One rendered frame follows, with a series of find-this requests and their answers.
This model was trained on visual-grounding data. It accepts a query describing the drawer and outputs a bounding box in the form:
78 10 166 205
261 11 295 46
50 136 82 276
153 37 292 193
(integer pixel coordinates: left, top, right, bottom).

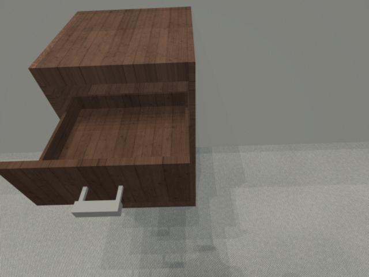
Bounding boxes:
0 91 191 205

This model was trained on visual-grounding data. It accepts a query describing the handle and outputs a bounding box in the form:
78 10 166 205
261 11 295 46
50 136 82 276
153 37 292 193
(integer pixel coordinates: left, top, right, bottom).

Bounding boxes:
71 186 124 218

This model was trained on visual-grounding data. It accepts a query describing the cabinet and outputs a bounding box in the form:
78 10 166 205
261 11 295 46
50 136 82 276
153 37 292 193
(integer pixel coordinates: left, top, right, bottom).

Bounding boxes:
28 6 196 208

